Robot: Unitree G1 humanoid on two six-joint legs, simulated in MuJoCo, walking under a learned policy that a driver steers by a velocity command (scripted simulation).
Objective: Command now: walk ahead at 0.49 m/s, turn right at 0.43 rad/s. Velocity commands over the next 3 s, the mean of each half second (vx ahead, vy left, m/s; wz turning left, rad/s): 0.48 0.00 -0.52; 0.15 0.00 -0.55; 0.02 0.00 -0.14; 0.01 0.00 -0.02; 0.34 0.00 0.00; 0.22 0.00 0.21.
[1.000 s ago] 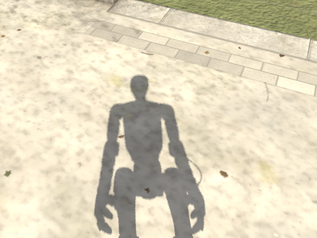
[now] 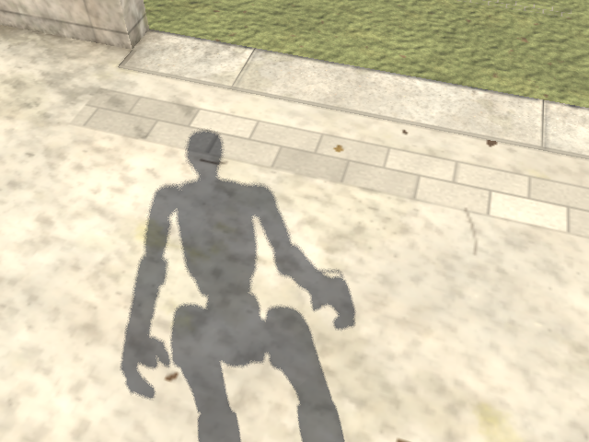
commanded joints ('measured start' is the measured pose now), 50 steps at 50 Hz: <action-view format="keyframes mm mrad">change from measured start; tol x32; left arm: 1 111 15 23 -37 -7 29 8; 16 -357 45 27 -278 12 28 -65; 21 118 281 138 -199 9 39 -40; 50 -64 227 74 -334 29 100 30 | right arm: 1 19 -51 -14 -2 -3 -20 6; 50 -11 -129 -28 -210 -5 64 -33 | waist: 1 27 104 -30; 19 23 110 -34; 22 26 -286 -326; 50 -10 117 -223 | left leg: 1 66 281 -232 -317 4 138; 15 353 333 43 -273 116 101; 20 321 281 147 258 705 17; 22 -365 12 -3 933 -460 -95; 23 -452 24 -187 1013 -459 -75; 44 -127 -7 -194 31 42 -74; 47 435 416 -605 -4 894 236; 50 306 362 -541 -37 466 222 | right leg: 1 -103 -107 33 15 52 -7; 16 -325 -87 -117 -559 246 -12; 20 158 91 -228 -664 183 -109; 23 754 -326 710 -963 226 -353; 32 208 -114 124 -912 916 -204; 45 248 -36 318 -659 506 -66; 47 -101 204 145 -237 -306 51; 50 -207 103 111 41 -276 131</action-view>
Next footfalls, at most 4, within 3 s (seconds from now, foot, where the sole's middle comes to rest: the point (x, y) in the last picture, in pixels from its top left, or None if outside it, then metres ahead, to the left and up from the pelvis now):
0.42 right None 0.36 -0.20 -0.77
0.92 left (357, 389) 0.60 -0.11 -0.77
1.26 right None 0.39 -0.27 -0.77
2.68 right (514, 318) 0.79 -0.52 -0.77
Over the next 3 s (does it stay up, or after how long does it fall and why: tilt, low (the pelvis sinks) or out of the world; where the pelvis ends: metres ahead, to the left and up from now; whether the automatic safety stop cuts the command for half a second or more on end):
stays up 0.75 -0.38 0.01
